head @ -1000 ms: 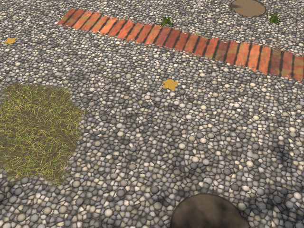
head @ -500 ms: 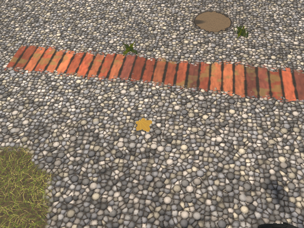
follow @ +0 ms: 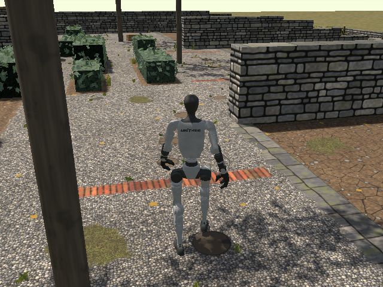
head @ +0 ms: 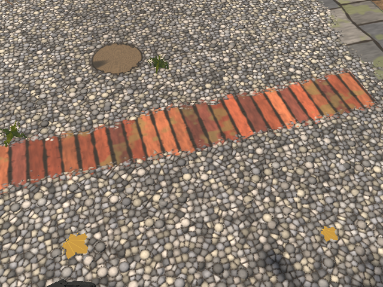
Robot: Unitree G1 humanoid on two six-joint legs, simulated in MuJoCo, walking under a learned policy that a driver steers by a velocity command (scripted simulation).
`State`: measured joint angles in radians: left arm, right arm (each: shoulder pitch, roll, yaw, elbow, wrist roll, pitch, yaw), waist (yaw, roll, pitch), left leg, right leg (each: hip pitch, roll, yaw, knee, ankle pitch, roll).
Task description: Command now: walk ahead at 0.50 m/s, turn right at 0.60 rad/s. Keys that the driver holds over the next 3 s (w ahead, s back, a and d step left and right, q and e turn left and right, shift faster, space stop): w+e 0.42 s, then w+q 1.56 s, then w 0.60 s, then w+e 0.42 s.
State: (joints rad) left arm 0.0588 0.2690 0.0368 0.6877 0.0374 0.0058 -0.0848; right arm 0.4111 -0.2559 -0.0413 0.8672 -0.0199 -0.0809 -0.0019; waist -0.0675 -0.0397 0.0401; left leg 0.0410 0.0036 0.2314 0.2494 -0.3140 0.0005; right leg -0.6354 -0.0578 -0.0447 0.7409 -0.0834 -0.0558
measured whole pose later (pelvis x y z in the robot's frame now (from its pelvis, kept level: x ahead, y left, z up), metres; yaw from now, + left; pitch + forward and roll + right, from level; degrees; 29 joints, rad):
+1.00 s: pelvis +0.56 -0.08 +0.01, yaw -6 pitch +2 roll +0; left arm 0.10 0.26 0.00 0.71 0.04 -0.04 -0.02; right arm 0.43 -0.25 -0.06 0.86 0.00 -0.04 0.02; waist -0.07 -0.04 0.04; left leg -0.08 -0.14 -0.12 0.29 -0.22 0.11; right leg -0.63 -0.08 0.06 0.74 -0.09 0.05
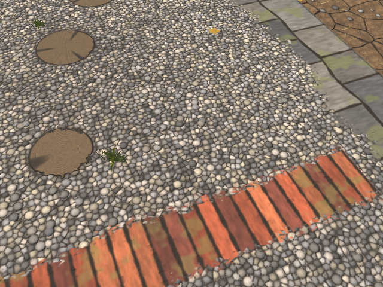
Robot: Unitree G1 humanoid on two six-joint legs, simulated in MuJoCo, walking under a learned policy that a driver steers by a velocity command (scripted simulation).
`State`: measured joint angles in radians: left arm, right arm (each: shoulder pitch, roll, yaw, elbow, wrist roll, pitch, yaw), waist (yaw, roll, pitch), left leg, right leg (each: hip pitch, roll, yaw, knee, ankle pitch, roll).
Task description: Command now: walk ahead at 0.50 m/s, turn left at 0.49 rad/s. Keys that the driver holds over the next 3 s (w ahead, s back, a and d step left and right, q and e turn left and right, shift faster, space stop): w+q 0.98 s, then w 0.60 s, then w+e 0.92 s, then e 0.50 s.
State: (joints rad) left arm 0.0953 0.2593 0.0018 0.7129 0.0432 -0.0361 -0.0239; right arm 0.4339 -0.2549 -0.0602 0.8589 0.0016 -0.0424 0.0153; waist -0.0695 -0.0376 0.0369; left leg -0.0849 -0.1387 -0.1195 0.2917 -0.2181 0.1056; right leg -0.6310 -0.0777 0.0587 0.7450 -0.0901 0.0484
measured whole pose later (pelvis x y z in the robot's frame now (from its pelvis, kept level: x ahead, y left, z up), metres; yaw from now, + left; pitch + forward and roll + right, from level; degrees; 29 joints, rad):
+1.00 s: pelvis +0.49 +0.13 +0.00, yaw +36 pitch +1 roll +0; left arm 0.14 0.27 0.03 0.71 0.05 -0.01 -0.02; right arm 0.39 -0.28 -0.06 0.80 0.00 -0.03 0.01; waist -0.05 -0.04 0.04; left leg -0.11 -0.15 -0.09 0.31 -0.22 0.13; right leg -0.66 -0.12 0.04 0.88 -0.15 0.06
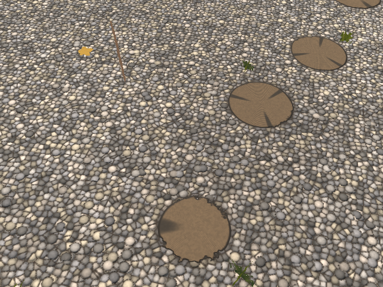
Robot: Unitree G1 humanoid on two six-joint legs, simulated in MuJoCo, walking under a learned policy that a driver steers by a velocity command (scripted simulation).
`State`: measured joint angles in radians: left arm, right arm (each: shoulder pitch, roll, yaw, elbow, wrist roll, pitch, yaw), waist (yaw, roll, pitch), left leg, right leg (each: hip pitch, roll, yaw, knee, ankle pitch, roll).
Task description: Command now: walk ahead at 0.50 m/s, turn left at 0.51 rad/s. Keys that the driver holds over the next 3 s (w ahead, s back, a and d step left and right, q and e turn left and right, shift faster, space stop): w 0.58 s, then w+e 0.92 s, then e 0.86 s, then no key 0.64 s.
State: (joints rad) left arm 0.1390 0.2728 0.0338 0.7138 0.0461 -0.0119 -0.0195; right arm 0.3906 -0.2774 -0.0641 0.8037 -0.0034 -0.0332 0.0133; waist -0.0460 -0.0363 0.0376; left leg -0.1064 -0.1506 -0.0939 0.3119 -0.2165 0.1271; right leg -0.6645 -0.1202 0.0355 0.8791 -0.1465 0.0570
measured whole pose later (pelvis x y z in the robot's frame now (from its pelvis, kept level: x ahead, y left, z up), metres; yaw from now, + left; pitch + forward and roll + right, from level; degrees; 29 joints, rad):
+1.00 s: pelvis +0.54 +0.02 +0.00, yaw -5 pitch +0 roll +1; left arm 0.23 0.28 0.07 0.88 0.03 0.00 -0.04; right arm 0.35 -0.24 -0.04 0.90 -0.02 -0.10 -0.01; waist -0.01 -0.04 0.03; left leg -0.07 -0.03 0.19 0.27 -0.20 0.07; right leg -0.62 -0.08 0.01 1.04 -0.16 -0.04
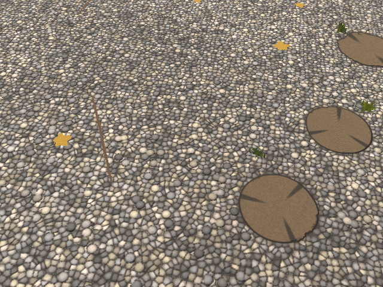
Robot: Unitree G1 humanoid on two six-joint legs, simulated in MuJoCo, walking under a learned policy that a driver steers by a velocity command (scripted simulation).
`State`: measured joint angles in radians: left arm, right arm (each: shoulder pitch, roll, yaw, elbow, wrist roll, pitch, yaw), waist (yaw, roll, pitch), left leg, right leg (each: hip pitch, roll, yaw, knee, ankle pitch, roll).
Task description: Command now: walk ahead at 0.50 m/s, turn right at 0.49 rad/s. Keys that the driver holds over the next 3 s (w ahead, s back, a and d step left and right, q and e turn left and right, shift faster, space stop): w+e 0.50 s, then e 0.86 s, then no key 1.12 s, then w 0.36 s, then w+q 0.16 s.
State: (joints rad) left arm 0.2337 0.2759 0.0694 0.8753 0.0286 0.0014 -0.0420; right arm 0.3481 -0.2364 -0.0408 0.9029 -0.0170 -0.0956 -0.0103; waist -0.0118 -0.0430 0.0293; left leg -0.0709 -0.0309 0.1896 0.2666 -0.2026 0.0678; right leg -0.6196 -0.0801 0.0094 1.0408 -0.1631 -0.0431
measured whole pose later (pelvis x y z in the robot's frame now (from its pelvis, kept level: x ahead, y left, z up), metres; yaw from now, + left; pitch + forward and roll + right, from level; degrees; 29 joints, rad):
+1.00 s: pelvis +0.43 -0.08 -0.01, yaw -36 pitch +0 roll +0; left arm 0.21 0.32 0.08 0.77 0.02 0.07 -0.02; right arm 0.16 -0.25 -0.02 0.74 -0.03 -0.01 -0.03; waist 0.01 -0.04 0.09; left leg -0.32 0.03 0.12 0.44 -0.11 0.05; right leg -0.49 0.05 0.04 1.13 -0.44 0.02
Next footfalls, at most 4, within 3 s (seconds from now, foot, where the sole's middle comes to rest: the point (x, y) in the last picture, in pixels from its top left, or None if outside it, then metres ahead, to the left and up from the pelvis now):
0.26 right None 0.28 -0.12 -0.78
0.76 left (210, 261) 0.59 -0.07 -0.78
1.22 right None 0.39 -0.20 -0.78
1.68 left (210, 277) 0.53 -0.06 -0.78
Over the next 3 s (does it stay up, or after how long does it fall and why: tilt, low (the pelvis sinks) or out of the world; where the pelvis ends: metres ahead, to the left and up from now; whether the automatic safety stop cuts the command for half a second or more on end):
stays up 0.49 -0.25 0.00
